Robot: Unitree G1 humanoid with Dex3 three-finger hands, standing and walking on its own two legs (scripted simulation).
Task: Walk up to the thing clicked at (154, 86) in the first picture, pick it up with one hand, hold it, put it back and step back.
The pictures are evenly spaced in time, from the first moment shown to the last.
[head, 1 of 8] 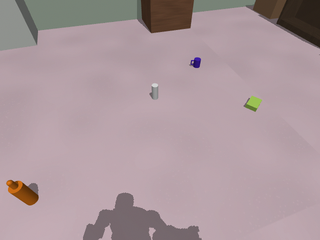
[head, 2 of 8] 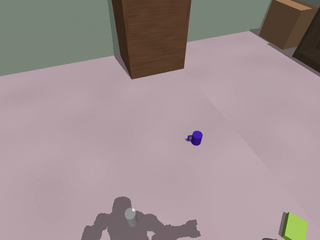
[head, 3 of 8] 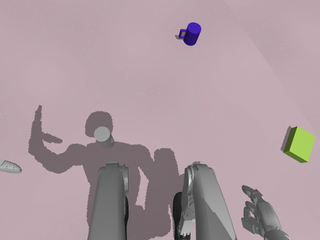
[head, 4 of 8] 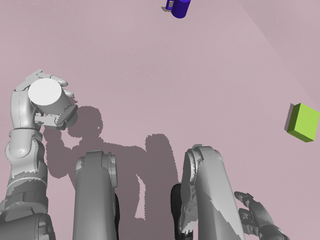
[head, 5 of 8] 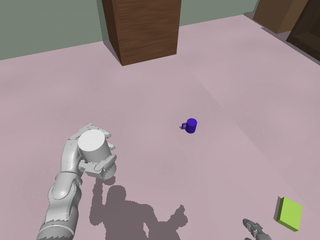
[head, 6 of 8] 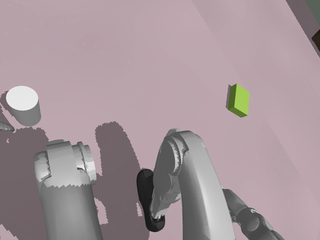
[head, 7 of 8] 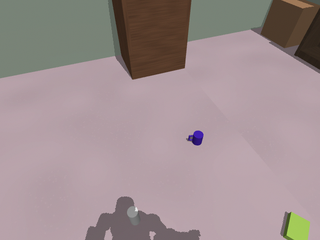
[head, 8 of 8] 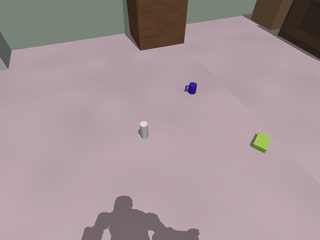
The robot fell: no
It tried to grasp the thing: yes
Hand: left
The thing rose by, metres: 0.69
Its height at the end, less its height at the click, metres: +0.00
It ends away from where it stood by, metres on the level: 0.01
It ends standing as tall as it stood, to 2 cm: yes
